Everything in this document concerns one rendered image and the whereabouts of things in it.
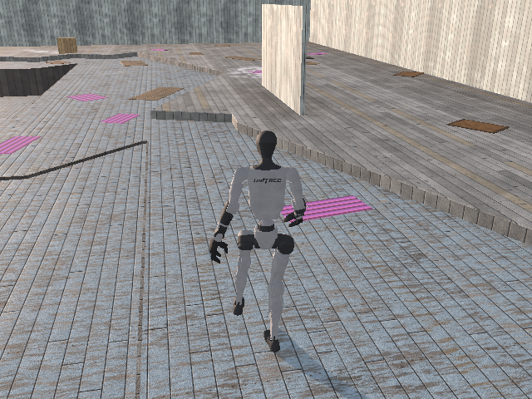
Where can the robot right upper arm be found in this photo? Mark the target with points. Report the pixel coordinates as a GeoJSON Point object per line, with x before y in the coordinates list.
{"type": "Point", "coordinates": [296, 187]}

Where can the humanoid robot torso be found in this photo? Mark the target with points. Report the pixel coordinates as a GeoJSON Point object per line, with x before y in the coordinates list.
{"type": "Point", "coordinates": [266, 200]}

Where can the robot left upper arm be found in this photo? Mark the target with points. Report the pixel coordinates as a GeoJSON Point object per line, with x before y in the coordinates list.
{"type": "Point", "coordinates": [240, 175]}

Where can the robot left hand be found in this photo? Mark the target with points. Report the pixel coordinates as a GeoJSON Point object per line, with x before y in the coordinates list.
{"type": "Point", "coordinates": [213, 249]}

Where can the robot head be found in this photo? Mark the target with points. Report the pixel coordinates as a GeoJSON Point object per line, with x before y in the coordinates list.
{"type": "Point", "coordinates": [266, 142]}

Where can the right robot forearm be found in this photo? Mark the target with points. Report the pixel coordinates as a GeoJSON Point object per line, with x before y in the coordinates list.
{"type": "Point", "coordinates": [300, 213]}

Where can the left robot forearm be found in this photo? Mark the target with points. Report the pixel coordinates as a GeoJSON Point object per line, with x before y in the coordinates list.
{"type": "Point", "coordinates": [223, 224]}

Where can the robot right hand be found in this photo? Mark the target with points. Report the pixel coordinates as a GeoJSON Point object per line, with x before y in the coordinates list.
{"type": "Point", "coordinates": [290, 217]}

